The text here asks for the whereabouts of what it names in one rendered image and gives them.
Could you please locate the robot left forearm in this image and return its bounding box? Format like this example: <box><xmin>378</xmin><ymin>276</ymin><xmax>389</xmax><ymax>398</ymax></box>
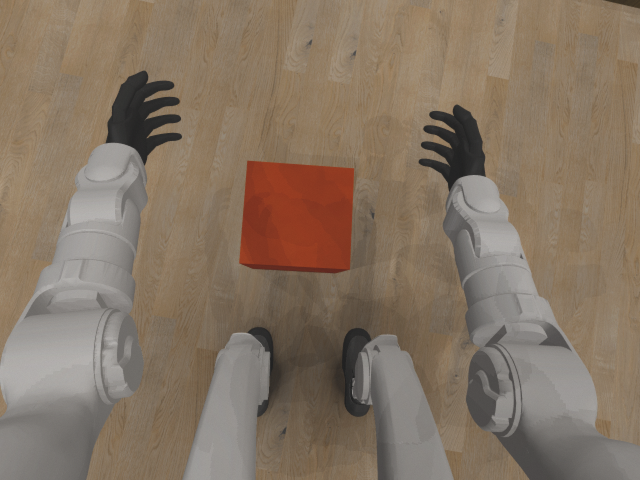
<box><xmin>0</xmin><ymin>143</ymin><xmax>148</xmax><ymax>404</ymax></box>

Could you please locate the right robot upper arm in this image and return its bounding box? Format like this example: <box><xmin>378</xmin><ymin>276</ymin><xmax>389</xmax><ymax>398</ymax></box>
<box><xmin>466</xmin><ymin>343</ymin><xmax>640</xmax><ymax>480</ymax></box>

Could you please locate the left robot upper arm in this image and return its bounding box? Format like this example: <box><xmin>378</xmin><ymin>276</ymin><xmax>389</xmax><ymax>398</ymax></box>
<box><xmin>0</xmin><ymin>308</ymin><xmax>144</xmax><ymax>480</ymax></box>

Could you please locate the robot right forearm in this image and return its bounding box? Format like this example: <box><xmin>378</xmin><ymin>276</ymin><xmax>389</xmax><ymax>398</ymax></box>
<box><xmin>443</xmin><ymin>175</ymin><xmax>597</xmax><ymax>421</ymax></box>

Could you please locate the left robot hand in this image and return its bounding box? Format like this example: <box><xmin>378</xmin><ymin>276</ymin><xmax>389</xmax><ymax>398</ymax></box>
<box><xmin>106</xmin><ymin>71</ymin><xmax>182</xmax><ymax>166</ymax></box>

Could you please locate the robot right shin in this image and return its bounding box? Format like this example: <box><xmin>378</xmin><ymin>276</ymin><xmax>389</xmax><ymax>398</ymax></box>
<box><xmin>352</xmin><ymin>334</ymin><xmax>414</xmax><ymax>405</ymax></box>

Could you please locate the right robot hand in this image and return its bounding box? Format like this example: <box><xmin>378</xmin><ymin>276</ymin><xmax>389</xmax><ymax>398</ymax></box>
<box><xmin>419</xmin><ymin>105</ymin><xmax>486</xmax><ymax>192</ymax></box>

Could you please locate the robot left thigh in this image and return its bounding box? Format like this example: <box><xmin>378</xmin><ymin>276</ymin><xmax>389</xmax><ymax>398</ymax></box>
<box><xmin>182</xmin><ymin>344</ymin><xmax>270</xmax><ymax>480</ymax></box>

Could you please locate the carton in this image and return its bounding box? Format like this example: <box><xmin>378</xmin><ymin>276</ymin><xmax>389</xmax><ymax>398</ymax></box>
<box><xmin>239</xmin><ymin>161</ymin><xmax>354</xmax><ymax>273</ymax></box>

